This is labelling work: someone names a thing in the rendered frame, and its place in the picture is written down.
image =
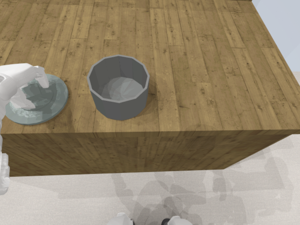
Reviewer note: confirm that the lid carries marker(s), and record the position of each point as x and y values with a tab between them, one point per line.
47	106

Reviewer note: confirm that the knob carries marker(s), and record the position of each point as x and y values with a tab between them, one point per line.
33	91

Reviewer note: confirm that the left robot forearm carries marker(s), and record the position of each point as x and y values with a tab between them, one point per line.
8	88

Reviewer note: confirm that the pot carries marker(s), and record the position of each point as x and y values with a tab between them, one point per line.
119	86

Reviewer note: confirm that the robot left shin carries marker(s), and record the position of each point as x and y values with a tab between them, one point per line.
121	214

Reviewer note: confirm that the robot right shin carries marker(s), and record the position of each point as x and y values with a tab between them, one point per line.
174	217

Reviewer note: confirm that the robot left upper arm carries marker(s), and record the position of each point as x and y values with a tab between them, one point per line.
4	173

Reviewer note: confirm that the left robot hand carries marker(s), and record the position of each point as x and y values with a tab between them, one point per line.
22	74

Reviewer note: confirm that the robot shin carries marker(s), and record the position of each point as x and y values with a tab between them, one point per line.
121	214
174	217

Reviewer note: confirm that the table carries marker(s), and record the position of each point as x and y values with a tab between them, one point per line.
219	91

